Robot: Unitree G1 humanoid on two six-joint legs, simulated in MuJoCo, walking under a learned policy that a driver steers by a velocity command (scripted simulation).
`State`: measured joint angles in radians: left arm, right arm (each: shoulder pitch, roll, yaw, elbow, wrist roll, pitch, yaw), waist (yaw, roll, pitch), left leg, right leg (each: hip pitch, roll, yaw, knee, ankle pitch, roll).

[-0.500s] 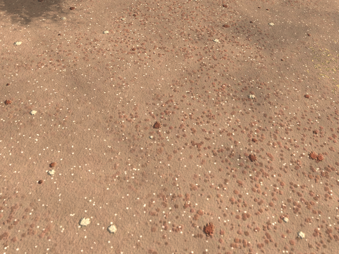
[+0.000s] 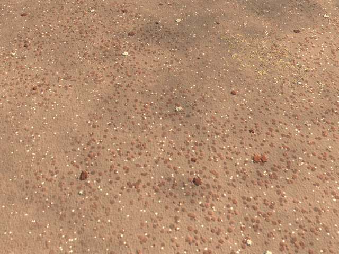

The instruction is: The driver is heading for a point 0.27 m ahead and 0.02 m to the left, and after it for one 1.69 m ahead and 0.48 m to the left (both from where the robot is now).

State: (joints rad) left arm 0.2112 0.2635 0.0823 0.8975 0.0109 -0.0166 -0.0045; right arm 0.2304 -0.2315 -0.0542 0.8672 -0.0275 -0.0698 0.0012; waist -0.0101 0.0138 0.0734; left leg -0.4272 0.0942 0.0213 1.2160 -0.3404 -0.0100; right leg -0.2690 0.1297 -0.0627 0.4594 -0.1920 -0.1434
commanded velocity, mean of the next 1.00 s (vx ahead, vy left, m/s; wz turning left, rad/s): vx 0.14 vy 0.00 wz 0.28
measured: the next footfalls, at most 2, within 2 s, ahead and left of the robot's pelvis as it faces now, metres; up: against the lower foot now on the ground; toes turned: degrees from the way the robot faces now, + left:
left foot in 0.36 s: +0.31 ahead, +0.10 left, +0.00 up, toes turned +3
right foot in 0.88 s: +0.29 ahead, -0.09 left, +0.00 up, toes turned +24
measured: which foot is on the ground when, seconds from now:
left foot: up 0.00-0.34, down 0.36-0.88, up 0.90-1.00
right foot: down 0.00-0.36, up 0.38-0.86, down 0.88-1.00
